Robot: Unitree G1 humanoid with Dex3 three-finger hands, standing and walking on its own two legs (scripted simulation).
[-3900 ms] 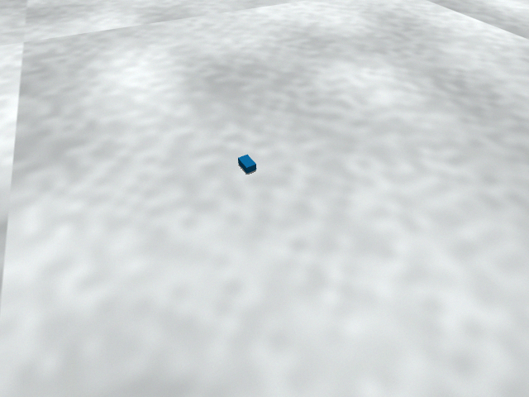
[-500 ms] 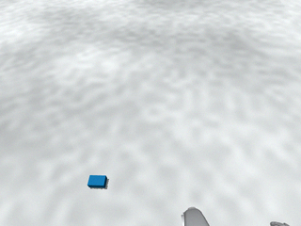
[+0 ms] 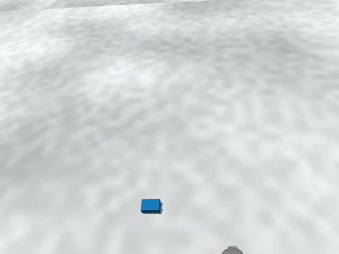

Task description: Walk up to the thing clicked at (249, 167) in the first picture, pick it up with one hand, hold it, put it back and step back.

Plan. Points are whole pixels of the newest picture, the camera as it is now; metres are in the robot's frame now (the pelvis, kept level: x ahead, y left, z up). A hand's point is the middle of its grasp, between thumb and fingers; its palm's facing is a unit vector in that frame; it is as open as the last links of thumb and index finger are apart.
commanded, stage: walk up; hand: left
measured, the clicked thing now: (150, 205) +0.52 +0.20 -0.70
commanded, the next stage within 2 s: stand in 1.98 s
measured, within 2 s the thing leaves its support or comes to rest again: neither
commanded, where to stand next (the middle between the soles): +0.10 +0.00 m, yaw -3 degrees
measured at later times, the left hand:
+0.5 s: hand out of the picture +0.14 +0.28 -0.12, palm faces -0.11 -0.93 -0.36, open 7.4 cm
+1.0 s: hand out of the picture +0.11 +0.26 -0.11, palm faces -0.10 -0.91 -0.40, open 7.4 cm
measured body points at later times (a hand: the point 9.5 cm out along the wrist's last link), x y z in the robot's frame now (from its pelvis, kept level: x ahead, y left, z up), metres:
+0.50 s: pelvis +0.02 +0.03 +0.03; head +0.07 +0.04 +0.47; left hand +0.15 +0.33 -0.09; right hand +0.05 -0.31 -0.08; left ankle +0.05 +0.18 -0.65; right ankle +0.02 -0.07 -0.68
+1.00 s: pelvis +0.02 +0.00 +0.03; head +0.05 -0.02 +0.48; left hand +0.12 +0.31 -0.08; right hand +0.06 -0.33 -0.10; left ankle +0.08 +0.14 -0.68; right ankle +0.01 -0.12 -0.68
